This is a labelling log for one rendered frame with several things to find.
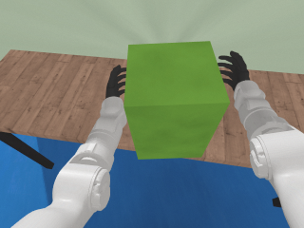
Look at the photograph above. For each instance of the right robot hand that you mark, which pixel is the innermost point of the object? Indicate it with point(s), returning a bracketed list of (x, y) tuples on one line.
[(238, 69)]

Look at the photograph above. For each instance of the left robot forearm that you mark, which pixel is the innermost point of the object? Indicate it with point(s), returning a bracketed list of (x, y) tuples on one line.
[(103, 140)]

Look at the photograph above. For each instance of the left robot hand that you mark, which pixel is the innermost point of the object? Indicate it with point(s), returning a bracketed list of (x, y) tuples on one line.
[(113, 85)]

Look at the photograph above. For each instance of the right robot upper arm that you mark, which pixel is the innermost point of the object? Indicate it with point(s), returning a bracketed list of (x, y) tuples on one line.
[(279, 158)]

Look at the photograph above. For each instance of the carton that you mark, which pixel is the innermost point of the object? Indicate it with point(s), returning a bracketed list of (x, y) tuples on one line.
[(174, 98)]

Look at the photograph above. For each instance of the right robot forearm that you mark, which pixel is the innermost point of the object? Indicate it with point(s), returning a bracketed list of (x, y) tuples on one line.
[(255, 113)]

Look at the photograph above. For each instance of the left robot upper arm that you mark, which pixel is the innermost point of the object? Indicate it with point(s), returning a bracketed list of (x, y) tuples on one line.
[(79, 191)]

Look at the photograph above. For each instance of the table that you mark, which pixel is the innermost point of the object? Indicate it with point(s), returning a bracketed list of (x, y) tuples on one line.
[(59, 96)]

